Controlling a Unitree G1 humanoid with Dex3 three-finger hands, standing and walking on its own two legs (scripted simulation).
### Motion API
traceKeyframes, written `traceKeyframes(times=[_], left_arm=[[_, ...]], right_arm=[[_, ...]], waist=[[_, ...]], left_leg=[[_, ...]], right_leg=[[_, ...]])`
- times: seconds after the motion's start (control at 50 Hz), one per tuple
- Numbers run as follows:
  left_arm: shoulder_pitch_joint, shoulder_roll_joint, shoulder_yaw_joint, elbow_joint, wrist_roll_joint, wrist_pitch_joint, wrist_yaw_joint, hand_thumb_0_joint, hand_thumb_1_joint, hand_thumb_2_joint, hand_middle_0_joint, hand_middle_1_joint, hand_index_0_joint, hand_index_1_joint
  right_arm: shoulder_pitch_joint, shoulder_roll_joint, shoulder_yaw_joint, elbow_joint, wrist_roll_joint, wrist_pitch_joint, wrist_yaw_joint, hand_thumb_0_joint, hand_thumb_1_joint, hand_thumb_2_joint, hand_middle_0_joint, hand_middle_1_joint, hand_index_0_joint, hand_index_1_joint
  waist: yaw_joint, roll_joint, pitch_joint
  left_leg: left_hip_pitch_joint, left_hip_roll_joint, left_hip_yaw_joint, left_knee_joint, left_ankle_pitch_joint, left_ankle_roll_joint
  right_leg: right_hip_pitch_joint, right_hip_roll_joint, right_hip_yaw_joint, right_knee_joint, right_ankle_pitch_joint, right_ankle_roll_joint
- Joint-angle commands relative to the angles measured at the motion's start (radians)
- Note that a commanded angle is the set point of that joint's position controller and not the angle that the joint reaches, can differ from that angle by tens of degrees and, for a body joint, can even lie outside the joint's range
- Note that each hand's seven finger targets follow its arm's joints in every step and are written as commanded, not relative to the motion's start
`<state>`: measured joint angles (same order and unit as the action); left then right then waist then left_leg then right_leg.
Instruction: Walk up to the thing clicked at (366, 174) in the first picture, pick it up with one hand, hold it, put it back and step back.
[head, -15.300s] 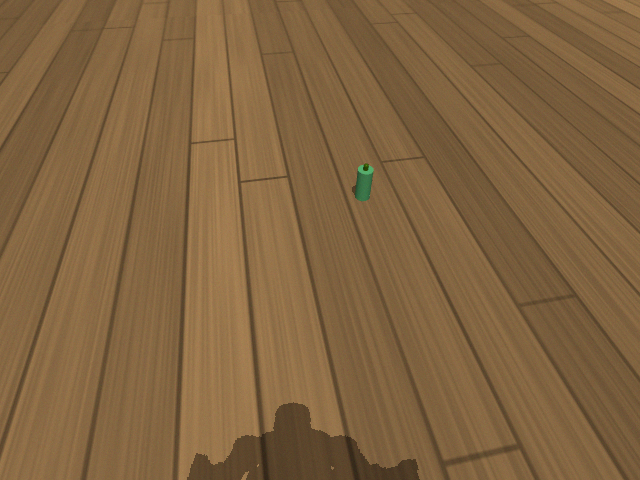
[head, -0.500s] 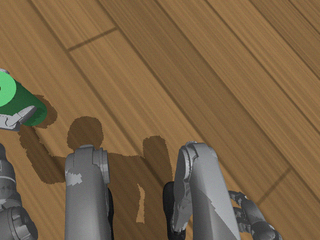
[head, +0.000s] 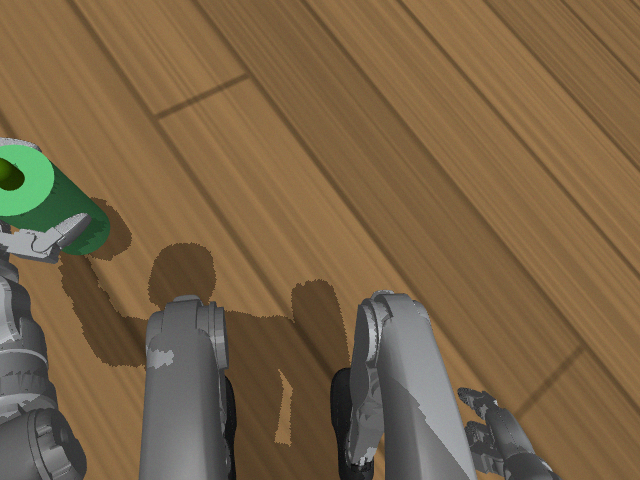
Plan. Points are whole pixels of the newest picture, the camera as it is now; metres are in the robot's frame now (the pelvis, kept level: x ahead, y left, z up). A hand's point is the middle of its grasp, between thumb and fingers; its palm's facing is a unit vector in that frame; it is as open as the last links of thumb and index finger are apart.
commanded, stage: lift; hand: left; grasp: from the side
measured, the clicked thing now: (45, 203) +0.42 +0.31 -0.04
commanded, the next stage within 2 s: none
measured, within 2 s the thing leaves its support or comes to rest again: neither
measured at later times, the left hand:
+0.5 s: hand (5, 186) +0.40 +0.30 +0.04, palm faces +0.31 -0.95 -0.04, open 10.4 cm
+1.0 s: hand out of the picture +0.38 +0.27 +0.21, palm faces +0.32 -0.95 -0.06, open 10.3 cm
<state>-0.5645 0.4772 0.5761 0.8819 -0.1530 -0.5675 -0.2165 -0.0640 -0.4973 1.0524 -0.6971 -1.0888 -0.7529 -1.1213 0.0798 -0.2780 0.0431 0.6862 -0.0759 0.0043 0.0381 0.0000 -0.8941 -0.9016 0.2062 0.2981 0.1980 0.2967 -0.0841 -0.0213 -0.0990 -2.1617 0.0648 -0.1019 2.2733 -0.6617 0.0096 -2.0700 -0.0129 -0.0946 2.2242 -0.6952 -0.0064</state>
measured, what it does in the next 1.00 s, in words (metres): rises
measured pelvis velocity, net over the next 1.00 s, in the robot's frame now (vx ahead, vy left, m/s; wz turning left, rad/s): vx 0.03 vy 0.00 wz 0.07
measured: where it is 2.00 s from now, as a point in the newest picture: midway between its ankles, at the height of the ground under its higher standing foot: (287, 453)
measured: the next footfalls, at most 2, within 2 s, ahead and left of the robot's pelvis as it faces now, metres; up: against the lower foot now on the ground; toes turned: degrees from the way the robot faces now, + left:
none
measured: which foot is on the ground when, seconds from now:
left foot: down 0.00-1.00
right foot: down 0.00-1.00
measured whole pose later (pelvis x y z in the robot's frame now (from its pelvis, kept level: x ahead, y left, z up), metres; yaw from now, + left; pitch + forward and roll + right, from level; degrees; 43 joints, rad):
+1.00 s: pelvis +0.03 +0.00 +0.19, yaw +4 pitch +27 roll -4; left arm -0.15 0.28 0.32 0.26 -0.20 -0.29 -0.04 -0.06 -0.51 1.06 -0.71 -1.08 -0.76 -1.11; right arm 0.13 -0.24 0.00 0.61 0.03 -0.03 -0.04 0.00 -0.91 -0.90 0.21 0.30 0.20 0.30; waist -0.03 0.03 -0.18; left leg -1.54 0.06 -0.05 1.68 -0.62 0.00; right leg -1.46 -0.01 -0.08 1.63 -0.65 0.00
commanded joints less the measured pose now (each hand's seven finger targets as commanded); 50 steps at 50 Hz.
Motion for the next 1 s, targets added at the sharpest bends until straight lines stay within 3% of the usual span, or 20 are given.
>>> traceKeyframes(times=[0.0,0.04,0.08,0.2,0.22,0.34,0.4,0.46,0.54,0.62,0.66,0.7,0.72,0.74,0.8,0.86,0.88,0.9,0.94,0.98], left_arm=[[-0.288,0.271,0.042,-0.242,-0.029,-0.091,0.012,0.000,0.120,1.382,-1.296,-1.454,-1.301,-1.473],[-0.283,0.291,0.047,-0.236,-0.023,-0.091,0.013,0.000,0.111,1.391,-1.291,-1.456,-1.296,-1.477],[-0.308,0.290,0.043,-0.261,-0.022,-0.096,0.012,0.000,0.066,1.298,-1.333,-1.512,-1.375,-1.493],[-0.287,0.291,0.041,-0.310,-0.039,-0.092,-0.015,0.000,0.097,1.291,-1.342,-1.510,-1.385,-1.489],[-0.275,0.303,0.057,-0.324,-0.046,-0.087,-0.018,0.000,0.087,1.298,-1.345,-1.514,-1.387,-1.494],[-0.233,0.254,0.036,-0.379,-0.075,-0.045,-0.022,0.000,0.054,1.270,-1.312,-1.481,-1.354,-1.462],[-0.214,0.217,-0.001,-0.433,-0.080,-0.023,-0.021,0.000,0.071,1.253,-1.306,-1.461,-1.348,-1.441],[-0.164,0.229,0.001,-0.480,-0.075,0.007,-0.004,0.000,0.081,1.251,-1.301,-1.459,-1.346,-1.437],[-0.137,0.168,-0.032,-0.567,-0.091,0.039,0.016,0.000,0.102,1.268,-1.302,-1.468,-1.349,-1.444],[-0.088,0.144,-0.060,-0.677,-0.090,0.075,0.047,0.000,0.111,1.257,-1.290,-1.454,-1.337,-1.430],[-0.048,0.099,-0.090,-0.719,-0.095,0.096,0.064,0.000,0.123,1.248,-1.279,-1.441,-1.325,-1.417],[-0.002,0.099,-0.085,-0.765,-0.095,0.116,0.086,0.000,0.155,1.247,-1.275,-1.438,-1.322,-1.412],[0.003,0.078,-0.115,-0.785,-0.089,0.124,0.093,0.000,0.135,1.243,-1.259,-1.430,-1.306,-1.405],[0.026,0.097,-0.096,-0.793,-0.084,0.137,0.111,0.000,0.140,1.248,-1.259,-1.433,-1.304,-1.408],[0.103,0.066,-0.107,-0.824,-0.085,0.155,0.140,0.000,0.134,1.247,-1.256,-1.423,-1.299,-1.400],[0.161,0.018,-0.155,-0.892,-0.090,0.172,0.163,0.000,0.119,1.255,-1.255,-1.429,-1.297,-1.408],[0.180,0.003,-0.179,-0.894,-0.084,0.178,0.168,0.000,0.135,1.259,-1.250,-1.429,-1.291,-1.408],[0.193,0.027,-0.162,-0.906,-0.075,0.186,0.180,0.000,0.129,1.249,-1.262,-1.429,-1.303,-1.409],[0.237,-0.012,-0.203,-0.904,-0.069,0.196,0.190,0.000,0.100,1.252,-1.253,-1.424,-1.292,-1.406],[0.244,-0.029,-0.200,-0.891,-0.079,0.198,0.197,0.000,0.080,1.255,-1.251,-1.428,-1.289,-1.411]], right_arm=[[0.107,-0.215,-0.079,-0.054,0.003,-0.022,-0.020,0.000,-0.891,-0.900,0.199,0.300,0.199,0.300],[0.114,-0.211,-0.077,-0.055,0.001,-0.022,-0.020,0.000,-0.890,-0.900,0.199,0.300,0.199,0.300],[0.112,-0.210,-0.080,-0.057,0.003,-0.024,-0.019,0.000,-0.920,-0.898,0.200,0.299,0.200,0.299],[0.118,-0.210,-0.088,-0.069,0.012,-0.029,-0.023,0.000,-0.923,-0.899,0.200,0.299,0.200,0.299],[0.118,-0.209,-0.091,-0.074,0.018,-0.031,-0.026,0.000,-0.919,-0.898,0.200,0.299,0.200,0.299],[0.120,-0.198,-0.096,-0.088,0.035,-0.035,-0.037,0.000,-0.920,-0.899,0.200,0.299,0.200,0.299],[0.111,-0.190,-0.098,-0.100,0.046,-0.041,-0.042,0.000,-0.920,-0.899,0.200,0.299,0.200,0.299],[0.115,-0.185,-0.103,-0.117,0.056,-0.040,-0.049,0.000,-0.918,-0.898,0.200,0.299,0.200,0.299],[0.111,-0.178,-0.105,-0.130,0.073,-0.043,-0.058,0.000,-0.910,-0.896,0.200,0.299,0.200,0.299],[0.109,-0.164,-0.107,-0.145,0.085,-0.052,-0.067,0.000,-0.909,-0.896,0.200,0.299,0.200,0.299],[0.106,-0.160,-0.111,-0.153,0.093,-0.054,-0.072,0.000,-0.909,-0.895,0.200,0.299,0.200,0.299],[0.109,-0.157,-0.115,-0.160,0.098,-0.056,-0.078,0.000,-0.905,-0.894,0.200,0.299,0.200,0.299],[0.107,-0.152,-0.115,-0.161,0.098,-0.057,-0.081,0.000,-0.906,-0.895,0.200,0.299,0.200,0.299],[0.109,-0.152,-0.115,-0.163,0.101,-0.059,-0.084,0.000,-0.906,-0.895,0.200,0.299,0.200,0.299],[0.104,-0.142,-0.117,-0.169,0.105,-0.064,-0.088,0.000,-0.908,-0.895,0.200,0.299,0.200,0.299],[0.110,-0.133,-0.115,-0.174,0.109,-0.070,-0.091,0.000,-0.911,-0.897,0.200,0.299,0.200,0.299],[0.107,-0.130,-0.115,-0.173,0.109,-0.074,-0.091,0.000,-0.907,-0.896,0.200,0.299,0.200,0.299],[0.113,-0.126,-0.114,-0.176,0.111,-0.074,-0.094,0.000,-0.912,-0.897,0.200,0.299,0.200,0.299],[0.105,-0.121,-0.111,-0.180,0.116,-0.076,-0.096,0.000,-0.908,-0.896,0.200,0.299,0.200,0.299],[0.109,-0.118,-0.109,-0.173,0.117,-0.083,-0.101,0.000,-0.909,-0.896,0.200,0.299,0.200,0.299]], waist=[[0.019,0.232,-0.645],[0.026,0.216,-0.666],[0.024,0.235,-0.665],[0.032,0.226,-0.718],[0.042,0.216,-0.728],[0.048,0.201,-0.708],[0.045,0.191,-0.707],[0.056,0.176,-0.711],[0.059,0.194,-0.679],[0.067,0.194,-0.685],[0.061,0.187,-0.682],[0.070,0.183,-0.704],[0.056,0.193,-0.687],[0.067,0.170,-0.677],[0.070,0.152,-0.676],[0.063,0.149,-0.677],[0.057,0.152,-0.660],[0.060,0.137,-0.656],[0.052,0.131,-0.589],[0.047,0.116,-0.540]], left_leg=[[0.524,-0.022,0.028,-0.292,0.096,0.006],[0.504,-0.025,0.040,-0.287,0.126,0.009],[0.523,-0.024,0.039,-0.295,0.101,0.008],[0.558,-0.029,0.044,-0.324,0.112,0.010],[0.572,-0.029,0.045,-0.329,0.121,0.010],[0.582,-0.030,0.052,-0.376,0.087,0.011],[0.609,-0.030,0.043,-0.410,0.076,0.012],[0.628,-0.028,0.041,-0.451,0.068,0.013],[0.707,-0.024,0.017,-0.523,0.039,0.007],[0.785,-0.022,0.014,-0.585,0.070,0.005],[0.833,-0.020,0.009,-0.617,0.087,0.004],[0.873,-0.023,0.013,-0.645,0.119,0.005],[0.890,-0.022,0.010,-0.664,0.125,0.004],[0.902,-0.023,0.011,-0.679,0.127,0.005],[0.958,-0.025,0.019,-0.720,0.194,0.008],[1.033,-0.027,0.023,-0.773,0.234,0.007],[1.047,-0.029,0.023,-0.793,0.229,0.006],[1.063,-0.029,0.026,-0.814,0.239,0.007],[1.096,-0.030,0.016,-0.875,0.194,0.002],[1.110,-0.030,0.017,-0.902,0.213,0.003]], right_leg=[[0.250,0.041,-0.017,-0.239,0.143,-0.038],[0.298,0.041,-0.011,-0.246,0.168,-0.037],[0.274,0.041,-0.010,-0.250,0.144,-0.039],[0.326,0.039,-0.002,-0.279,0.151,-0.037],[0.331,0.039,0.001,-0.289,0.156,-0.037],[0.376,0.035,0.020,-0.359,0.122,-0.034],[0.387,0.036,0.023,-0.389,0.114,-0.036],[0.433,0.034,0.031,-0.435,0.107,-0.034],[0.428,0.033,0.026,-0.474,0.093,-0.038],[0.501,0.031,0.034,-0.534,0.126,-0.035],[0.529,0.029,0.036,-0.568,0.142,-0.034],[0.586,0.028,0.040,-0.604,0.167,-0.032],[0.598,0.027,0.040,-0.618,0.176,-0.031],[0.636,0.026,0.044,-0.644,0.180,-0.028],[0.713,0.028,0.048,-0.697,0.235,-0.024],[0.799,0.030,0.050,-0.760,0.271,-0.021],[0.816,0.030,0.050,-0.779,0.270,-0.019],[0.859,0.029,0.050,-0.805,0.283,-0.017],[0.873,0.031,0.047,-0.842,0.251,-0.019],[0.902,0.032,0.047,-0.874,0.273,-0.016]])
